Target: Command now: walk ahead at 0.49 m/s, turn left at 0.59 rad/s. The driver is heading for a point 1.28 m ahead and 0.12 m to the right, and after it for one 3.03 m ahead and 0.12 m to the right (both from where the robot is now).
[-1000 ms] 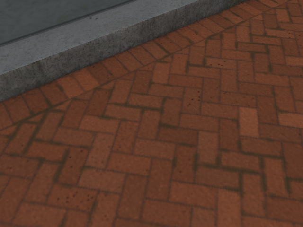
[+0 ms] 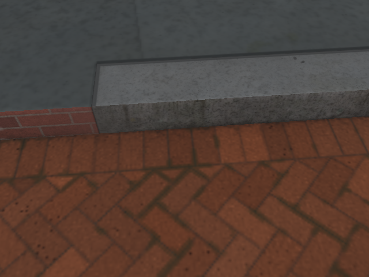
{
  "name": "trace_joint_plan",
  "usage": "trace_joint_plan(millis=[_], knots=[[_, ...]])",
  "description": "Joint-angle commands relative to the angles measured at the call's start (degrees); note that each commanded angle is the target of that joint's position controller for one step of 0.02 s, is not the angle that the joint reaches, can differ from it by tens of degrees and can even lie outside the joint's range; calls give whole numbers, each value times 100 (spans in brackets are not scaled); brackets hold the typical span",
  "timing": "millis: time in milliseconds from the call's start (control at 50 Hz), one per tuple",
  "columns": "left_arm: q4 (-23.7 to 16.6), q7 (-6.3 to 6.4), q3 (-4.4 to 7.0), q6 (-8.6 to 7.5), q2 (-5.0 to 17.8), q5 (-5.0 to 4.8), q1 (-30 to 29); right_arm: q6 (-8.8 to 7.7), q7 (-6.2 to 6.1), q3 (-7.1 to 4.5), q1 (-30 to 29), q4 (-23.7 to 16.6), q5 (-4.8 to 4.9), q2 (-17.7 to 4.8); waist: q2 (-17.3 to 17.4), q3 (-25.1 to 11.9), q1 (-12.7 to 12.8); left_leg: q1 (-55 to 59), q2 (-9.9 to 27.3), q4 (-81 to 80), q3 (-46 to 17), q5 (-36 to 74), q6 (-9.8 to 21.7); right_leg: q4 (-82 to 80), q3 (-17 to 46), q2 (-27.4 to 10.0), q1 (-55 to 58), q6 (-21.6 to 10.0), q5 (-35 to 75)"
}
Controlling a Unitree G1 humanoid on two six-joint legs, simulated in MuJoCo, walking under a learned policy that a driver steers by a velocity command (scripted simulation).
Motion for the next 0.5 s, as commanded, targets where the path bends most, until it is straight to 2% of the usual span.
trace_joint_plan(millis=[20, 60, 100, 140, 180, 220, 280, 320, 340, 360, 380, 400, 420, 440, 460, 480, 500], knots=[[-117, -29, 137, -81, 483, -2, 166, 36, 28, -84, 194, -469, 25, -195, -646, -272, -2, -1016, 701, -21, -149, 325, -9, -1547, 1487, -1623, 926, -963, 112], [-10, -40, 201, -124, 643, -44, 222, 98, 19, -64, -75, -669, -15, -145, -559, -93, -6, -1297, 798, -370, -131, 538, -49, -1727, 1122, -1696, 844, -1066, 475], [56, -27, 255, -110, 793, -32, 310, 98, 31, -59, -324, -826, -55, -183, -460, -63, 33, -1577, 839, -801, -152, 983, -107, -1773, 801, -1752, 1010, -1107, 763], [83, -12, 277, -69, 885, -29, 342, 56, 97, -47, -573, -930, -36, -198, -453, -49, 105, -1631, 824, -1418, -75, 1585, -107, -1744, 399, -1678, 1191, -1019, 989], [148, -10, 268, -24, 932, -55, 505, -6, 173, 7, -998, -1051, -55, -109, -398, 19, 274, -1406, 722, -2192, 129, 2048, -68, -1692, 81, -1560, 1208, -933, 1045], [224, -24, 266, 28, 1011, -107, 702, -34, 241, 49, -1382, -1175, -54, -61, -396, 118, 422, -1191, 599, -2772, 387, 2117, -39, -1654, -70, -1557, 1291, -884, 878], [389, -39, 294, 135, 1177, -214, 965, -42, 314, 51, -1791, -1409, -37, -158, -482, 297, 489, -1183, 483, -3321, 540, 1592, 91, -1503, -12, -1809, 1777, -818, 802], [462, -25, 308, 226, 1273, -260, 978, -54, 341, -3, -1713, -1474, -65, -308, -623, 215, 311, -859, 293, -3616, 721, 1041, 265, -1084, -44, -1936, 2089, -726, 1643], [474, -12, 304, 268, 1317, -270, 876, -65, 335, -87, -1276, -1378, -93, -444, -671, -70, -19, -122, 79, -3896, 902, 1096, 385, -464, -225, -1843, 2067, -609, 2609], [487, 8, 252, 301, 1211, -237, 908, -62, 302, -256, -363, -1079, -103, -721, -581, -610, -456, 1209, -220, -4097, 1072, 1330, 529, 656, -498, -1578, 1747, -449, 3331], [352, 33, 132, 279, 958, -98, 921, -28, 210, -446, 681, -857, -105, -1204, -92, -1316, -875, 2986, 460, -3939, 77, 1557, 813, 2372, -666, -1300, 506, -171, 2187], [139, -31, -107, 140, 188, 4, 1478, -26, 170, -524, 832, -827, -131, -1866, 1478, -1918, -349, 4625, 1989, -4623, -2976, 740, 1763, 4492, -392, -263, -1818, 188, -2130], [249, -77, -2, -23, 717, -207, 1196, -84, 192, -383, 1002, -871, -127, -1326, 883, -2396, -659, 4708, 2255, -5245, -3894, 597, 1914, 5317, 732, -269, -2357, 119, -2591], [61, -98, 81, -71, 945, -385, 704, -135, 215, -289, 703, -831, -167, -1059, 669, -1563, -606, 4181, 2034, -5207, -2896, 1159, 1624, 5426, 714, -545, -2818, 29, -2137], [9, -66, 53, -80, 867, -317, 476, -151, 225, -235, 280, -874, -137, -872, 334, -1138, -417, 3403, 1765, -5199, -2088, 1725, 1424, 5083, 663, -812, -2670, -11, -1608], [27, -35, 74, -52, 830, -190, 373, -158, 244, -179, -97, -915, -150, -675, 147, -842, -228, 2695, 1536, -5331, -1564, 2151, 1295, 4705, 663, -978, -2381, 4, -1266], [61, -39, 98, 24, 803, -156, 491, -180, 253, -124, -306, -947, -186, -491, 191, -734, -16, 2232, 1355, -5534, -1226, 2337, 1216, 4474, 731, -1101, -2001, 3, -1019]])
